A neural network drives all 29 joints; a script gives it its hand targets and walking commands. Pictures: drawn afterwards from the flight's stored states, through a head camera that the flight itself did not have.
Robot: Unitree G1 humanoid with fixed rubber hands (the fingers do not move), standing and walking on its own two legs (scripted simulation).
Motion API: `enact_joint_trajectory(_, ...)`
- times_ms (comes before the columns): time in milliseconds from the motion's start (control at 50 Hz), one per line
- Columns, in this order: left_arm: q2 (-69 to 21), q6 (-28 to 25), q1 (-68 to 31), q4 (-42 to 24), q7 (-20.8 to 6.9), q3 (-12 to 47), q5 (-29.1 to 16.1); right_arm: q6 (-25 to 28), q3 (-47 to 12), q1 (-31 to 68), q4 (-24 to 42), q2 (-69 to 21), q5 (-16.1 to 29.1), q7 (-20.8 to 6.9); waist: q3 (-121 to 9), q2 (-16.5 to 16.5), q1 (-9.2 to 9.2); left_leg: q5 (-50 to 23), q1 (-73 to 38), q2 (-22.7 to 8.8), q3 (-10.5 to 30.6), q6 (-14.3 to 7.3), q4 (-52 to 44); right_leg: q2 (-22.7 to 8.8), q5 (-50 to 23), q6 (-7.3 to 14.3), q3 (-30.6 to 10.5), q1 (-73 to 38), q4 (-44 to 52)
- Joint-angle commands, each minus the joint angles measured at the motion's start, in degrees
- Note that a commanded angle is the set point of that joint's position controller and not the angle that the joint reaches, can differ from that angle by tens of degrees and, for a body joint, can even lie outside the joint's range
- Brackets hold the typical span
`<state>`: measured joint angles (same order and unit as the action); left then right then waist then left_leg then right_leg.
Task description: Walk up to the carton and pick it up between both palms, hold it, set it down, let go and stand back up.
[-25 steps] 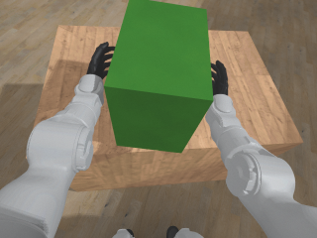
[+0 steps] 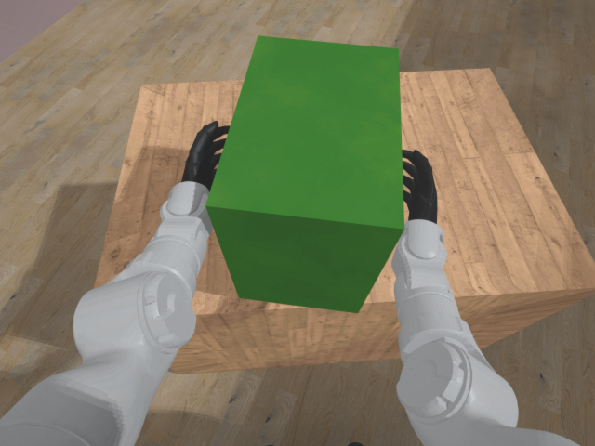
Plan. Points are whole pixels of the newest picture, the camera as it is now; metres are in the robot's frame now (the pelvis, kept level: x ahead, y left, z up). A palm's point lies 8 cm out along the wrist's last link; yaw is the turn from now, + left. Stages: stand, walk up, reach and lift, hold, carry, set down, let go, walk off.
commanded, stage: reach and lift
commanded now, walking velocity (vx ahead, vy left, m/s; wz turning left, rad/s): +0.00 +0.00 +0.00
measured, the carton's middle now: (311, 184) +0.50 -0.01 -0.02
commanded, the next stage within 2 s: none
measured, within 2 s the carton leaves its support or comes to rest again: leaves its support in 1.30 s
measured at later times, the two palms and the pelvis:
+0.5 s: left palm (197, 183) +0.45 +0.15 +0.05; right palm (417, 215) +0.39 -0.15 +0.04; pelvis -0.01 +0.01 +0.00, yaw +0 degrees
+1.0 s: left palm (200, 183) +0.44 +0.15 +0.06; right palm (424, 219) +0.39 -0.15 +0.04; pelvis +0.00 -0.01 +0.00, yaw +0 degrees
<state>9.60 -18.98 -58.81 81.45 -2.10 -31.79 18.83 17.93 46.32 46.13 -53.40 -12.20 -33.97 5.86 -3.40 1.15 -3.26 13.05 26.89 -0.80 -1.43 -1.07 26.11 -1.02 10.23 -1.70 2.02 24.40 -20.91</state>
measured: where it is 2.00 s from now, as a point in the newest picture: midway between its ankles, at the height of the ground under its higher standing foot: outside the picture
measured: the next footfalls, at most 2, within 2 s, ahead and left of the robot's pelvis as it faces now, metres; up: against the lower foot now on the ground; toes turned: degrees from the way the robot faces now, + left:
none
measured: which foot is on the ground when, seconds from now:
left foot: down 0.00-1.00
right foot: down 0.00-1.00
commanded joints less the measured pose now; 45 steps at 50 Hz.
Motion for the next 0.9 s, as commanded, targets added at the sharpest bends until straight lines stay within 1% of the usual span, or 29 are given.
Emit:
enact_joint_trajectory(0,-28.91,-0.41,-25.31,-0.76,-8.29,6.92,4.83,0.46,-17.16,23.49,-6.38,-28.76,-2.71,-6.84,-31.32,-0.17,-1.39,-26.93,-8.32,0.3,-3.86,3.74,-0.93,0.28,-37.06,-1.05,2.04,-23.59,-4.47)
enact_joint_trajectory(40,-29.22,-0.33,-25.29,-1.61,-8.38,7.18,5.15,0.93,-17.76,23.29,-6.47,-29.39,-2.33,-6.52,-33.51,1.17,-1.16,-27.0,-7.77,0.55,-4.19,3.72,-0.92,-0.12,-38.09,-0.91,1.55,-24.32,-4.23)
enact_joint_trajectory(60,-29.65,-0.14,-25.61,-1.87,-8.36,7.37,5.34,0.97,-17.24,23.56,-6.54,-29.05,-2.42,-6.43,-33.55,2.01,-1.59,-26.94,-8.16,0.45,-4.16,4.0,-0.84,-0.04,-36.84,-0.73,1.8,-23.65,-4.14)
enact_joint_trajectory(80,-29.31,0.17,-25.18,-1.86,-8.47,6.59,5.91,0.83,-17.44,22.92,-6.83,-29.34,-2.42,-6.32,-32.86,1.92,-1.09,-26.46,-8.57,0.38,-4.11,3.9,-0.93,-0.18,-36.13,-0.87,1.67,-23.31,-3.77)
enact_joint_trajectory(100,-30.07,0.47,-25.08,-2.55,-8.27,7.08,6.05,0.97,-16.87,23.01,-7.2,-28.74,-2.36,-6.31,-33.36,3.26,-1.4,-27.7,-9.32,0.19,-3.96,4.29,-0.7,-0.08,-35.11,-0.59,1.92,-22.06,-3.39)
enact_joint_trajectory(120,-30.1,0.34,-25.56,-3.18,-8.07,7.1,6.4,1.16,-16.93,22.93,-7.44,-29.08,-2.43,-6.44,-34.59,3.72,-1.08,-28.11,-10.04,0.2,-4.12,4.58,-0.49,-0.03,-34.59,-0.48,2.12,-21.7,-3.24)
enact_joint_trajectory(140,-31.21,0.7,-25.82,-4.04,-7.82,8.26,6.28,1.34,-16.21,23.19,-7.59,-28.13,-2.65,-6.3,-34.76,5.85,-1.7,-29.11,-11.08,0.05,-3.79,5.34,-0.36,0.17,-32.6,0.0,2.33,-20.34,-2.54)
enact_joint_trajectory(160,-31.59,0.81,-25.77,-4.69,-7.62,8.69,6.45,1.67,-15.82,23.46,-7.58,-27.7,-2.7,-6.32,-35.16,6.57,-1.89,-30.48,-13.07,-0.33,-3.47,5.76,-0.05,0.52,-30.81,0.43,2.94,-18.92,-1.97)
enact_joint_trajectory(200,-32.14,1.32,-25.06,-4.68,-7.35,8.63,7.23,1.7,-15.68,22.43,-7.9,-27.62,-2.65,-6.39,-34.34,7.14,-1.62,-31.24,-14.51,-0.28,-3.64,6.1,0.28,0.75,-28.38,0.74,3.26,-16.83,-0.97)
enact_joint_trajectory(220,-32.34,1.3,-25.53,-5.28,-7.09,8.52,7.19,2.24,-15.76,23.64,-6.51,-27.7,-2.25,-6.53,-35.66,7.28,-0.84,-31.68,-14.61,-0.33,-3.73,6.3,0.72,1.01,-27.6,0.85,3.45,-16.35,-1.1)
enact_joint_trajectory(240,-32.62,1.64,-25.19,-4.51,-6.95,8.11,7.4,2.12,-15.66,23.58,-6.48,-27.17,-2.34,-6.65,-34.85,7.08,-0.76,-31.61,-14.8,-0.49,-3.69,6.3,0.6,1.09,-26.57,1.01,3.43,-15.93,-0.59)
enact_joint_trajectory(260,-32.95,1.59,-25.43,-5.12,-6.68,8.49,7.41,2.44,-15.27,23.89,-6.39,-27.07,-2.34,-6.73,-35.2,7.12,-1.22,-32.07,-15.27,-0.47,-3.65,6.58,0.64,1.26,-26.09,1.07,3.92,-15.07,-0.54)
enact_joint_trajectory(320,-33.78,1.92,-24.77,-4.92,-6.43,8.41,7.44,2.58,-15.17,24.28,-5.98,-26.4,-2.3,-7.14,-34.83,7.63,-0.5,-32.46,-16.48,-1.05,-3.5,6.76,0.4,1.49,-22.98,1.51,4.24,-13.93,0.47)
enact_joint_trajectory(360,-33.79,2.14,-25.13,-4.94,-6.36,7.87,7.77,2.26,-15.44,24.38,-5.38,-26.47,-2.59,-7.39,-33.95,6.67,-0.03,-31.61,-17.5,-1.13,-3.81,6.65,0.1,1.75,-21.08,1.54,4.7,-13.38,0.83)
enact_joint_trajectory(440,-33.99,2.3,-25.33,-5.53,-6.03,8.18,7.76,2.08,-14.95,24.46,-5.89,-25.48,-2.93,-7.69,-33.33,6.42,-0.5,-31.67,-18.3,-1.44,-3.57,6.94,-0.17,1.99,-19.53,1.9,5.4,-12.67,1.25)
enact_joint_trajectory(460,-34.76,2.18,-25.32,-5.58,-5.97,8.89,7.26,2.44,-15.64,24.98,-5.25,-26.22,-2.8,-7.69,-34.76,6.0,-0.21,-32.54,-18.15,-1.47,-3.67,6.89,0.09,2.2,-20.51,1.87,5.41,-12.73,1.05)
enact_joint_trajectory(540,-34.48,1.74,-25.44,-5.14,-5.74,10.0,6.61,3.11,-16.03,24.7,-6.55,-26.06,-2.83,-7.49,-35.82,6.46,-0.84,-34.42,-18.33,-1.39,-3.43,7.13,0.49,1.98,-23.41,1.8,5.19,-13.07,0.79)
enact_joint_trajectory(560,-34.83,1.73,-25.47,-5.35,-5.73,9.88,6.31,3.32,-16.61,25.26,-5.94,-26.02,-2.9,-7.52,-35.96,5.6,-0.66,-35.3,-18.77,-1.56,-3.44,7.02,0.36,2.22,-23.86,1.75,5.3,-13.69,0.77)
enact_joint_trajectory(580,-35.03,1.45,-25.73,-6.02,-5.66,10.75,5.83,3.56,-17.11,24.84,-6.56,-26.12,-2.42,-7.34,-36.42,5.74,-1.19,-36.13,-19.22,-1.56,-3.2,7.19,0.34,2.23,-24.83,1.76,5.46,-13.93,0.8)
enact_joint_trajectory(620,-35.16,1.21,-26.02,-6.54,-5.59,11.72,5.6,4.26,-17.52,25.47,-6.66,-25.84,-2.15,-7.16,-36.94,6.75,-0.75,-37.79,-20.03,-1.64,-3.14,7.42,0.37,2.18,-25.36,1.77,5.28,-14.12,1.1)
enact_joint_trajectory(640,-34.97,1.24,-25.68,-6.14,-5.53,11.71,5.48,4.35,-17.94,25.56,-6.38,-26.03,-2.1,-7.09,-37.94,6.19,-0.7,-37.2,-19.81,-1.4,-3.45,7.35,0.6,2.09,-25.87,1.82,5.11,-14.97,1.02)
enact_joint_trajectory(680,-35.31,1.06,-26.02,-6.78,-5.58,12.93,4.95,5.09,-18.82,25.76,-6.37,-26.27,-1.26,-6.64,-38.16,6.82,-0.94,-37.57,-19.32,-1.21,-3.48,7.3,0.41,1.94,-28.25,1.73,4.83,-16.0,0.71)
enact_joint_trajectory(700,-35.3,0.96,-25.37,-6.1,-5.63,13.19,4.49,5.37,-19.62,26.19,-6.02,-26.5,-0.96,-6.49,-38.25,6.13,-0.74,-37.5,-18.96,-1.13,-3.58,7.11,0.27,1.91,-29.36,1.58,4.63,-16.4,0.6)
enact_joint_trajectory(720,-35.89,0.99,-25.26,-5.97,-5.58,13.83,4.19,5.86,-20.0,26.62,-5.38,-26.33,-0.68,-6.36,-39.18,6.47,-0.86,-37.87,-18.98,-1.01,-3.54,7.15,0.34,1.86,-30.89,1.52,4.42,-17.21,0.44)
enact_joint_trajectory(740,-35.8,1.04,-25.25,-6.23,-5.58,13.62,4.21,5.77,-20.43,26.12,-5.84,-26.2,-0.34,-6.29,-38.48,6.44,-0.49,-37.75,-18.76,-0.94,-3.69,7.32,0.06,1.87,-31.11,1.48,4.57,-17.92,0.44)
enact_joint_trajectory(760,-34.81,0.88,-25.71,-5.28,-5.82,13.01,4.39,5.71,-20.6,26.76,-5.82,-26.43,-0.39,-6.22,-37.26,5.1,-0.44,-35.31,-17.17,-0.85,-3.97,6.72,-0.44,1.51,-31.19,1.26,4.05,-18.5,0.21)
enact_joint_trajectory(800,-35.58,0.6,-24.68,-5.64,-6.02,13.48,3.87,6.3,-22.32,27.43,-4.49,-27.16,0.37,-6.04,-39.25,4.55,0.56,-34.73,-16.22,-0.53,-4.35,6.58,-0.68,1.31,-33.92,0.88,3.89,-20.9,-0.44)
enact_joint_trajectory(840,-34.87,0.43,-24.68,-5.37,-6.15,14.21,3.22,6.14,-23.33,27.04,-5.33,-26.96,0.73,-5.73,-38.35,3.8,0.2,-32.95,-14.73,-0.24,-4.47,6.1,-1.52,0.94,-36.36,0.58,3.25,-23.15,-0.71)
enact_joint_trajectory(880,-35.94,0.04,-23.38,-5.29,-6.02,15.52,2.22,6.88,-25.28,27.12,-4.69,-27.48,1.75,-5.74,-40.28,3.52,0.76,-34.58,-14.39,-0.25,-4.17,6.11,-1.74,1.16,-40.35,0.28,3.18,-25.03,-1.97)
